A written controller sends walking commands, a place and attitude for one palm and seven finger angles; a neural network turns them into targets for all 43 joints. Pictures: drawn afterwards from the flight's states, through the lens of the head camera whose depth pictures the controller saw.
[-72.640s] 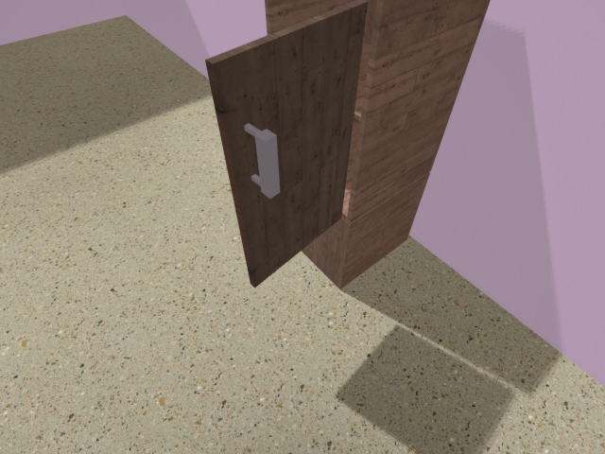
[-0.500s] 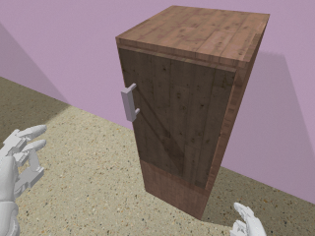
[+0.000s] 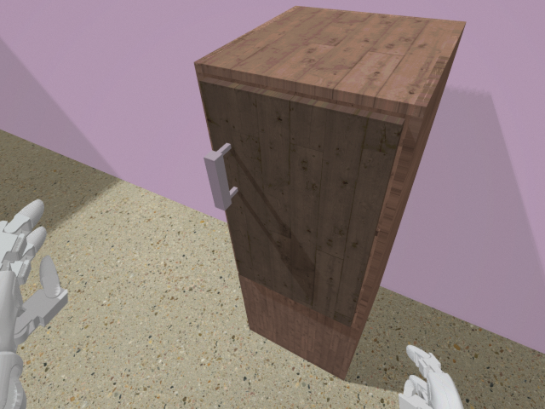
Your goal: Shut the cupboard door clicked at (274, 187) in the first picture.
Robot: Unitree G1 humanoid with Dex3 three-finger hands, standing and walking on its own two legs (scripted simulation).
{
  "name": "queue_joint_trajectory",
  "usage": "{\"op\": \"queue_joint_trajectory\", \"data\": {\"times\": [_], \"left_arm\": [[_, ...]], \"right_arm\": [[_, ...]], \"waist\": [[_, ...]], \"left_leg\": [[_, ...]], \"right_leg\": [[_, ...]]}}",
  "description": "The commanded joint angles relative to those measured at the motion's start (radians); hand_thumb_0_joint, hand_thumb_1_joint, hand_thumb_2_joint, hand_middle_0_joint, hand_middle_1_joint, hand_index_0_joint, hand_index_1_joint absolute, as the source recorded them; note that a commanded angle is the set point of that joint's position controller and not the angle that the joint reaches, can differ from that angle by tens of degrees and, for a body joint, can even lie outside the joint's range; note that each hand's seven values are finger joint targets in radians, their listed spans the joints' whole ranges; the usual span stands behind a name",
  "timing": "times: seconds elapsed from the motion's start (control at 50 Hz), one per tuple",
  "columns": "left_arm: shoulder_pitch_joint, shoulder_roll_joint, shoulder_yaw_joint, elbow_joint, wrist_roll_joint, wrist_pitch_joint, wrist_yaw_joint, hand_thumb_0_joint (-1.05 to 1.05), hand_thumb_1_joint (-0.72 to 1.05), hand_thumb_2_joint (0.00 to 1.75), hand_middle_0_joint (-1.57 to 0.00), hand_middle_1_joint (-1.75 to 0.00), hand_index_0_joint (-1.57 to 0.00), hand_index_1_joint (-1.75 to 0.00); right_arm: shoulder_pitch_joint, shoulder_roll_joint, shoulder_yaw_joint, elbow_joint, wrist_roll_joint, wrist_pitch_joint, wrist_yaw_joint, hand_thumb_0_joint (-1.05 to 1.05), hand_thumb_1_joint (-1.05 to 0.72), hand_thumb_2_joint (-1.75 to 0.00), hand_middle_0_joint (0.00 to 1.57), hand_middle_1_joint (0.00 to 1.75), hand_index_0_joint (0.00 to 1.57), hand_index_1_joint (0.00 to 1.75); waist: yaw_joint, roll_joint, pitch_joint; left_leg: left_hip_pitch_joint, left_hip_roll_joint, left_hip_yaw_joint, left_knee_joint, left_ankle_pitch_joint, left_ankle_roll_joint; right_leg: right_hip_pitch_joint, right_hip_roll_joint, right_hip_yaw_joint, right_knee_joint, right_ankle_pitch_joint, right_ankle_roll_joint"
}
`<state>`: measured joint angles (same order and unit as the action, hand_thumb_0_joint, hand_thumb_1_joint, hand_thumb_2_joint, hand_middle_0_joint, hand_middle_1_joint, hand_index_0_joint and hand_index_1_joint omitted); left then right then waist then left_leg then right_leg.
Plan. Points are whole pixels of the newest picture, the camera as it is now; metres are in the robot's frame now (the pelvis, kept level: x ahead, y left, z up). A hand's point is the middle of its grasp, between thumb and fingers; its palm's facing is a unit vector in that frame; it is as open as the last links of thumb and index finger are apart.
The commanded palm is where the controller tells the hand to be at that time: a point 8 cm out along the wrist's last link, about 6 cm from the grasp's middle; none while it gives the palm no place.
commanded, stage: step back with the hand held close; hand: left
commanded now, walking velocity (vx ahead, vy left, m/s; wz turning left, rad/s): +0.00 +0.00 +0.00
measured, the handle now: (224, 176) +0.52 +0.17 +0.06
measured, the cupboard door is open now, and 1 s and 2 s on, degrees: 0 0 0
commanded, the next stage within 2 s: stop stepping back and stand still in 1.34 s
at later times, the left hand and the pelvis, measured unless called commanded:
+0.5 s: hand (22, 319) +0.16 +0.29 +0.15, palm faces +0.37 -0.79 -0.48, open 7.4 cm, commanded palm +0.10 +0.33 +0.17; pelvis -0.04 +0.03 -0.01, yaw -1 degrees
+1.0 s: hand out of the picture +0.08 +0.34 +0.16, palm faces +0.49 -0.76 -0.42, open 7.4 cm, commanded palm +0.01 +0.37 +0.17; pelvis -0.11 +0.06 -0.02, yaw +3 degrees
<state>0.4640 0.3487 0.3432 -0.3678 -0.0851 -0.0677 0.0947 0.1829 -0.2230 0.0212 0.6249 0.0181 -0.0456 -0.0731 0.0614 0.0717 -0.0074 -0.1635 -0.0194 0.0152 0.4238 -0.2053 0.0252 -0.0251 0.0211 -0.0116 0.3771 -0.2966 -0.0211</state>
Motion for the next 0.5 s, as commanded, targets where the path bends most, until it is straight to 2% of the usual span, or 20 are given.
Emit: {"op": "queue_joint_trajectory", "data": {"times": [0.0, 0.02, 0.04, 0.06, 0.08, 0.16, 0.22, 0.24, 0.26, 0.32, 0.34, 0.36, 0.38, 0.42, 0.44, 0.46, 0.48], "left_arm": [[-0.074, 0.185, 0.113, -0.205, -0.003, -0.057, 0.013, 0.0, 0.9, 0.9, -0.2, -0.3, -0.2, -0.3], [-0.172, 0.325, 0.234, -0.277, 0.009, -0.096, 0.023, 0.0, 0.9, 0.9, -0.2, -0.3, -0.2, -0.3], [-0.161, 0.339, 0.254, -0.236, 0.012, -0.108, 0.025, 0.0, 0.9, 0.9, -0.2, -0.3, -0.2, -0.3], [-0.061, 0.24, 0.166, -0.176, 0.01, -0.104, 0.014, 0.0, 0.9, 0.9, -0.2, -0.3, -0.2, -0.3], [-0.03, 0.216, 0.141, -0.166, 0.013, -0.1, 0.009, 0.0, 0.9, 0.9, -0.2, -0.3, -0.2, -0.3], [0.023, 0.231, 0.147, -0.22, 0.01, -0.092, 0.017, 0.0, 0.9, 0.9, -0.2, -0.3, -0.2, -0.3], [0.028, 0.263, 0.174, -0.244, 0.004, -0.088, 0.027, 0.0, 0.9, 0.9, -0.2, -0.3, -0.2, -0.3], [0.025, 0.294, 0.201, -0.261, 0.004, -0.091, 0.032, 0.0, 0.9, 0.9, -0.2, -0.3, -0.2, -0.3], [0.041, 0.279, 0.192, -0.256, 0.002, -0.091, 0.035, 0.0, 0.9, 0.9, -0.2, -0.3, -0.2, -0.3], [0.046, 0.282, 0.191, -0.271, -0.002, -0.096, 0.042, 0.0, 0.9, 0.9, -0.2, -0.3, -0.2, -0.3], [0.05, 0.31, 0.22, -0.276, -0.002, -0.1, 0.046, 0.0, 0.9, 0.9, -0.2, -0.3, -0.2, -0.3], [0.053, 0.277, 0.188, -0.282, -0.002, -0.103, 0.044, 0.0, 0.9, 0.9, -0.2, -0.3, -0.2, -0.3], [0.053, 0.283, 0.193, -0.289, -0.001, -0.109, 0.046, 0.0, 0.9, 0.9, -0.2, -0.3, -0.2, -0.3], [0.061, 0.275, 0.192, -0.279, 0.001, -0.119, 0.05, 0.0, 0.9, 0.9, -0.2, -0.3, -0.2, -0.3], [0.067, 0.298, 0.22, -0.281, 0.002, -0.126, 0.054, 0.0, 0.9, 0.9, -0.2, -0.3, -0.2, -0.3], [0.059, 0.266, 0.191, -0.283, 0.004, -0.131, 0.052, 0.0, 0.9, 0.9, -0.2, -0.3, -0.2, -0.3], [0.043, 0.265, 0.194, -0.29, 0.011, -0.14, 0.054, 0.0, 0.9, 0.9, -0.2, -0.3, -0.2, -0.3]], "right_arm": [[-0.144, -0.102, -0.037, -0.169, -0.001, -0.05, -0.004, 0.0, -0.9, -0.9, 0.2, 0.3, 0.2, 0.3], [-0.126, -0.129, -0.046, -0.194, 0.005, -0.029, -0.002, 0.0, -0.9, -0.9, 0.2, 0.3, 0.2, 0.3], [-0.129, -0.118, -0.045, -0.177, 0.0, -0.02, -0.008, 0.0, -0.9, -0.9, 0.2, 0.3, 0.2, 0.3], [-0.123, -0.115, -0.046, -0.166, -0.002, -0.005, -0.008, 0.0, -0.9, -0.9, 0.2, 0.3, 0.2, 0.3], [-0.12, -0.123, -0.054, -0.179, 0.001, 0.007, -0.006, 0.0, -0.9, -0.9, 0.2, 0.3, 0.2, 0.3], [-0.118, -0.129, -0.063, -0.208, 0.009, 0.048, -0.012, 0.0, -0.9, -0.9, 0.2, 0.3, 0.2, 0.3], [-0.118, -0.131, -0.066, -0.23, 0.012, 0.07, -0.017, 0.0, -0.9, -0.9, 0.2, 0.3, 0.2, 0.3], [-0.124, -0.135, -0.068, -0.232, 0.011, 0.075, -0.022, 0.0, -0.9, -0.9, 0.2, 0.3, 0.2, 0.3], [-0.12, -0.127, -0.065, -0.237, 0.014, 0.08, -0.023, 0.0, -0.9, -0.9, 0.2, 0.3, 0.2, 0.3], [-0.113, -0.133, -0.068, -0.25, 0.016, 0.085, -0.024, 0.0, -0.9, -0.9, 0.2, 0.3, 0.2, 0.3], [-0.116, -0.14, -0.072, -0.249, 0.012, 0.083, -0.027, 0.0, -0.9, -0.9, 0.2, 0.3, 0.2, 0.3], [-0.109, -0.135, -0.066, -0.253, 0.015, 0.08, -0.026, 0.0, -0.9, -0.9, 0.2, 0.3, 0.2, 0.3], [-0.11, -0.14, -0.067, -0.256, 0.012, 0.074, -0.027, 0.0, -0.9, -0.9, 0.2, 0.3, 0.2, 0.3], [-0.105, -0.143, -0.067, -0.254, 0.011, 0.063, -0.025, 0.0, -0.9, -0.9, 0.2, 0.3, 0.2, 0.3], [-0.104, -0.151, -0.072, -0.253, 0.009, 0.057, -0.028, 0.0, -0.9, -0.9, 0.2, 0.3, 0.2, 0.3], [-0.098, -0.146, -0.065, -0.253, 0.01, 0.051, -0.026, 0.0, -0.9, -0.9, 0.2, 0.3, 0.2, 0.3], [-0.1, -0.153, -0.068, -0.255, 0.01, 0.041, -0.026, 0.0, -0.9, -0.9, 0.2, 0.3, 0.2, 0.3]], "waist": [[0.003, -0.026, -0.064], [-0.021, -0.034, -0.044], [-0.025, -0.053, -0.039], [-0.039, -0.105, -0.056], [-0.039, -0.102, -0.087], [-0.043, -0.037, -0.182], [-0.042, -0.067, -0.176], [-0.039, -0.059, -0.184], [-0.042, -0.067, -0.183], [-0.046, -0.051, -0.163], [-0.041, -0.035, -0.163], [-0.046, -0.021, -0.154], [-0.044, -0.002, -0.147], [-0.047, 0.012, -0.121], [-0.043, 0.018, -0.12], [-0.05, 0.016, -0.102], [-0.05, 0.036, -0.084]], "left_leg": [[0.118, 0.026, -0.018, -0.035, 0.205, 0.015], [0.063, 0.05, -0.045, 0.041, 0.178, 0.042], [0.05, 0.045, -0.049, 0.073, 0.173, 0.039], [0.04, 0.046, -0.045, 0.092, 0.218, 0.036], [0.052, 0.051, -0.034, 0.099, 0.264, 0.036], [0.087, 0.073, -0.029, 0.096, 0.431, 0.038], [0.063, 0.085, -0.044, 0.082, 0.427, 0.034], [0.061, 0.085, -0.043, 0.079, 0.419, 0.034], [0.044, 0.09, -0.047, 0.073, 0.417, 0.032], [0.005, 0.096, -0.059, 0.053, 0.344, 0.03], [-0.005, 0.098, -0.062, 0.041, 0.316, 0.03], [-0.031, 0.105, -0.077, 0.024, 0.289, 0.03], [-0.054, 0.112, -0.085, 0.007, 0.248, 0.032], [-0.125, 0.126, -0.112, -0.04, 0.092, 0.039], [-0.152, 0.129, -0.119, -0.06, 0.019, 0.044], [-0.214, 0.137, -0.138, -0.086, -0.069, 0.047], [-0.279, 0.149, -0.161, -0.121, -0.189, 0.055]], "right_leg": [[-0.127, -0.022, 0.0, -0.061, 0.264, 0.014], [-0.196, -0.084, 0.067, -0.102, 0.338, 0.034], [-0.201, -0.116, 0.09, -0.102, 0.429, 0.029], [-0.19, -0.126, 0.058, -0.07, 0.489, 0.033], [-0.189, -0.122, 0.05, -0.047, 0.534, 0.047], [-0.165, -0.105, 0.027, 0.024, 0.598, 0.07], [-0.181, -0.094, 0.032, 0.033, 0.523, 0.062], [-0.181, -0.094, 0.036, 0.032, 0.521, 0.06], [-0.169, -0.095, 0.035, 0.045, 0.511, 0.055], [-0.187, -0.087, 0.052, 0.039, 0.411, 0.045], [-0.192, -0.082, 0.054, 0.035, 0.376, 0.044], [-0.181, -0.077, 0.049, 0.046, 0.323, 0.038], [-0.182, -0.069, 0.052, 0.048, 0.269, 0.036], [-0.175, -0.055, 0.053, 0.052, 0.157, 0.032], [-0.166, -0.046, 0.054, 0.05, 0.129, 0.033], [-0.144, -0.046, 0.05, 0.067, 0.079, 0.03], [-0.121, -0.035, 0.052, 0.085, 0.032, 0.029]]}}
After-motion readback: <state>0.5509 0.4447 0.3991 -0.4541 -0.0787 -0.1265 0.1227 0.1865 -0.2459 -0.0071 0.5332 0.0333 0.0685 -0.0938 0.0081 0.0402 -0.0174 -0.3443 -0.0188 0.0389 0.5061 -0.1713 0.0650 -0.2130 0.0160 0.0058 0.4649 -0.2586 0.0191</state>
